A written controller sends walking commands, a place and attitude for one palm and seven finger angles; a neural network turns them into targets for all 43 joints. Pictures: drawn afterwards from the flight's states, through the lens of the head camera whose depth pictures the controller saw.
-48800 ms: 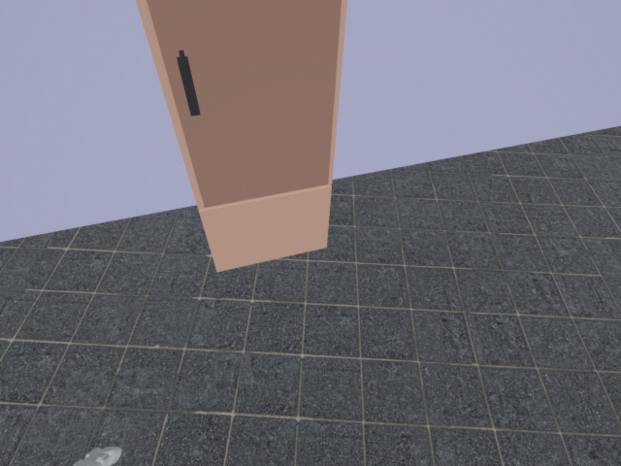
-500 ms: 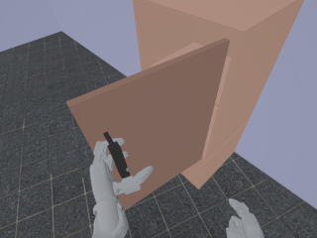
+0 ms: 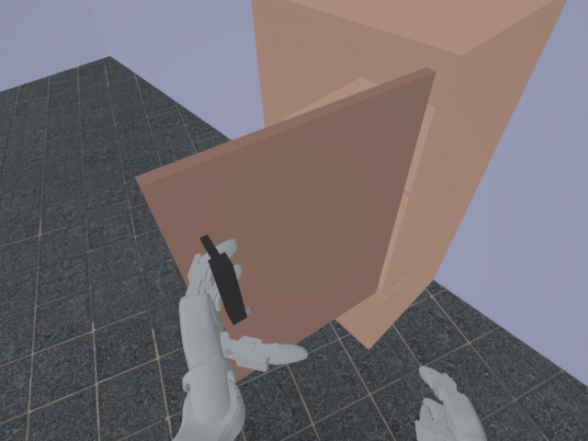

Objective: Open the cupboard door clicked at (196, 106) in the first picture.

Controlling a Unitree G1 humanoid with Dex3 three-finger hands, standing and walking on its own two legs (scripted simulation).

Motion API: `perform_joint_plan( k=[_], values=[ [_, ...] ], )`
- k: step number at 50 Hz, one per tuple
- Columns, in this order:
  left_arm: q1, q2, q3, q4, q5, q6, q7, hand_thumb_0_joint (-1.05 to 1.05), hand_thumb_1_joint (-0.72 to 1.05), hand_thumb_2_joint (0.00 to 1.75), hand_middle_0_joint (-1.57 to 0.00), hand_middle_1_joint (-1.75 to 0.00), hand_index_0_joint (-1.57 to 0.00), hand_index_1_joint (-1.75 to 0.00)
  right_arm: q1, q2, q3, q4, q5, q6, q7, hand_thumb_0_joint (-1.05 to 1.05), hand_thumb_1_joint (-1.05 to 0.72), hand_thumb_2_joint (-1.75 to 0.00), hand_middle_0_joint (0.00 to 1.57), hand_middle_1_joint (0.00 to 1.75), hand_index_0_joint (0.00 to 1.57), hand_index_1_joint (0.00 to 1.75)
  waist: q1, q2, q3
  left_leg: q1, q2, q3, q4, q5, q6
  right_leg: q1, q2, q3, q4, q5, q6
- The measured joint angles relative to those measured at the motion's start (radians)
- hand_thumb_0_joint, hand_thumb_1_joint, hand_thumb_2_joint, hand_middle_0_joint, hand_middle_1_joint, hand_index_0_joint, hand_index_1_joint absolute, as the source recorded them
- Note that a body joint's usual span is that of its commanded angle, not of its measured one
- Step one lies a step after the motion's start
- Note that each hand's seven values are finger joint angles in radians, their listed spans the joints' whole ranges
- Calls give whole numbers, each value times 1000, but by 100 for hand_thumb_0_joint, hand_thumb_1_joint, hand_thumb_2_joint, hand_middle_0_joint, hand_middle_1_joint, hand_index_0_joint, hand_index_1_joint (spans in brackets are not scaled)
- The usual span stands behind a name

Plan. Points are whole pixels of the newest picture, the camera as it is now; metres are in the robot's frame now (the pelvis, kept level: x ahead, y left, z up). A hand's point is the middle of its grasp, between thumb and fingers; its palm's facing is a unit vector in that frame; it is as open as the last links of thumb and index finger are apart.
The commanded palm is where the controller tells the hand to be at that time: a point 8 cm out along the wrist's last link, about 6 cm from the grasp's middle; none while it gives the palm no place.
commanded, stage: slide the hand sideways off the handle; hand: left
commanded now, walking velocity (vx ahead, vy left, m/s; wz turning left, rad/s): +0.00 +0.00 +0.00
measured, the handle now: (222, 280) +0.31 +0.12 +0.08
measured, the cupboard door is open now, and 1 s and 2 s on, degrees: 80 82 82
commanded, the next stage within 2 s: draw the hand back to the body in 1.20 s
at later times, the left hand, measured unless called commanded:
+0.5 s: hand (237, 351) +0.21 +0.08 +0.08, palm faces -0.09 -1.00 -0.02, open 16.1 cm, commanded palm +0.18 +0.15 +0.08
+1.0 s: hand (182, 381) +0.18 +0.14 +0.07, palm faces -0.02 -1.00 -0.04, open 16.3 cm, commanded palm +0.14 +0.20 +0.08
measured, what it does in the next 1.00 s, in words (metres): stands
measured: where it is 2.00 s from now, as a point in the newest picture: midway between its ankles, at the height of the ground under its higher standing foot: outside the picture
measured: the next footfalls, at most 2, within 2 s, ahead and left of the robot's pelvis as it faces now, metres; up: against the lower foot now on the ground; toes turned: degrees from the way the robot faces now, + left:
none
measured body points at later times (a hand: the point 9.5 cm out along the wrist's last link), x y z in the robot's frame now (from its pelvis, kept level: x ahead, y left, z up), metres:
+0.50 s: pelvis +0.00 +0.01 -0.01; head +0.02 -0.01 +0.44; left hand +0.21 +0.14 +0.08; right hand +0.17 -0.21 -0.08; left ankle +0.01 +0.12 -0.70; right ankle -0.01 -0.09 -0.70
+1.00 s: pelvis +0.00 +0.01 -0.02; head +0.03 -0.01 +0.43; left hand +0.17 +0.19 +0.08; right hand +0.19 -0.22 -0.09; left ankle +0.01 +0.12 -0.70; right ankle -0.01 -0.09 -0.70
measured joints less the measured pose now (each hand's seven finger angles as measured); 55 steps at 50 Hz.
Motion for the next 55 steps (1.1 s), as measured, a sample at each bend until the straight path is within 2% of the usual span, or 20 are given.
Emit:
perform_joint_plan(
  k=[2,3,5,8,9,11,13,19,24,41,55],
  values=[
    [1,3,3,-3,9,-3,-14,-1,-50,30,-39,-63,-37,-67,-4,-2,3,1,3,-3,3,1,-91,-90,20,30,20,30,-1,-2,4,-3,-2,-1,3,0,1,-2,-2,-1,4,-1,1],
    [9,13,10,-9,13,-13,-59,-1,-50,30,-38,-61,-35,-65,-1,-5,4,-3,8,-5,5,1,-91,-90,20,30,20,30,0,-5,6,-6,-5,0,4,1,3,-6,-5,0,8,-2,2],
    [26,55,24,-24,-1,-42,-189,-1,-50,30,-35,-55,-30,-59,11,-14,5,-16,17,-14,3,1,-91,-90,20,30,20,30,7,-8,10,-13,-9,0,7,3,6,-15,-10,0,16,-3,3],
    [50,133,36,-46,-66,-82,-394,-1,-50,30,-28,-47,-22,-49,30,-30,6,-33,35,-37,-7,1,-91,-90,20,30,20,30,10,1,16,-21,-12,0,16,2,9,-21,-13,-1,23,-4,7],
    [58,151,36,-53,-91,-90,-443,-1,-50,30,-26,-44,-20,-46,34,-35,7,-37,41,-45,-12,1,-91,-90,20,30,20,30,9,4,18,-21,-12,1,18,1,10,-22,-13,1,24,-3,8],
    [74,164,35,-66,-131,-97,-498,-1,-50,30,-23,-40,-17,-42,41,-40,8,-45,52,-63,-19,1,-91,-90,20,30,20,30,5,10,22,-22,-12,6,21,0,12,-23,-13,5,25,-2,11],
    [90,156,37,-78,-150,-98,-507,-1,-50,30,-21,-37,-16,-38,46,-42,8,-53,58,-76,-22,1,-91,-90,20,30,20,30,0,12,24,-23,-11,12,21,-1,15,-27,-12,11,26,0,14],
    [127,131,38,-112,-127,-94,-469,-1,-50,30,-18,-33,-19,-34,59,-31,12,-76,55,-87,-9,1,-91,-90,20,30,20,30,-10,-1,16,-33,-8,29,28,-6,18,-48,-11,29,41,-3,16],
    [172,152,66,-145,-123,-101,-475,-1,-50,30,-20,-33,-20,-33,66,-24,17,-88,53,-80,-4,1,-91,-90,20,30,20,30,-12,-8,9,-39,-1,34,38,-15,16,-56,-4,34,50,-9,14],
    [345,214,208,-245,-219,-162,-609,-1,-50,30,-19,-32,-18,-32,72,-48,-12,-98,68,-114,-28,1,-91,-90,20,30,20,30,5,0,-8,-100,4,9,97,-47,8,-101,2,10,92,-39,8],
    [428,241,297,-271,-287,-176,-695,-1,-50,30,-15,-31,-15,-30,63,-32,-21,-99,84,-112,-49,1,-91,-90,20,30,20,30,18,1,-27,-126,5,1,130,-63,9,-120,3,3,114,-52,10]
  ],
)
